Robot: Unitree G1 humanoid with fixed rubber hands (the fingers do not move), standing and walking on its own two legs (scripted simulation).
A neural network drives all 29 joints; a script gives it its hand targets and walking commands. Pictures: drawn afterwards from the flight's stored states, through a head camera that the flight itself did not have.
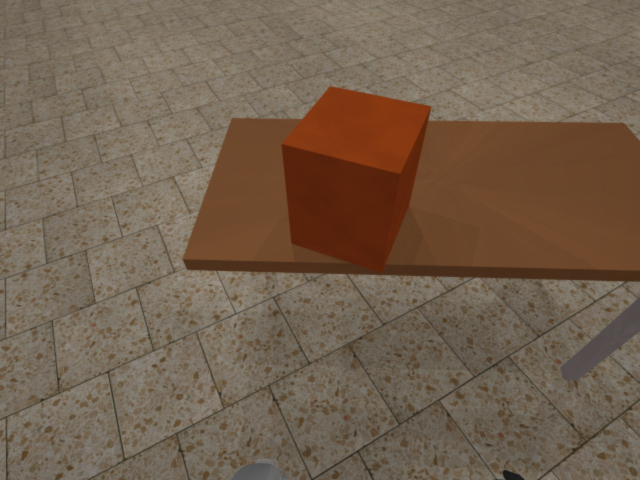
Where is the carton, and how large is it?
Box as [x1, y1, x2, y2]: [282, 86, 430, 272]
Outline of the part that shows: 330,86 282,143 291,243 381,272 408,206 430,106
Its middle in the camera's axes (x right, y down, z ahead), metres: +0.07 -0.12 +0.76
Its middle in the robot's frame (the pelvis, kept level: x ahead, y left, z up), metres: +0.66 -0.04 -0.02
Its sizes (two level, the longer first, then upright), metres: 0.210 0.200 0.250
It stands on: a table, 0.62 m high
